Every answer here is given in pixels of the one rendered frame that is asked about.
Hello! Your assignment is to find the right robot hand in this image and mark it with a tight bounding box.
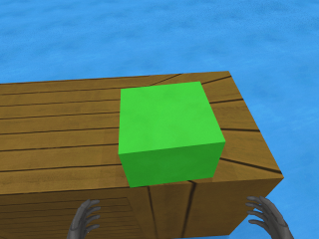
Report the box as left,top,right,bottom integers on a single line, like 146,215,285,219
245,195,294,239

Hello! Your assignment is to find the left robot hand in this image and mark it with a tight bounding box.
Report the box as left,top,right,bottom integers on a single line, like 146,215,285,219
66,199,101,239

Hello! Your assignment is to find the pedestal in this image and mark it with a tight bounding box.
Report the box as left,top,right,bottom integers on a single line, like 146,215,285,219
0,71,284,239

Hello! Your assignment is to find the carton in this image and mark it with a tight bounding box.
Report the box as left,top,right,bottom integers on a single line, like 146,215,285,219
118,82,226,188

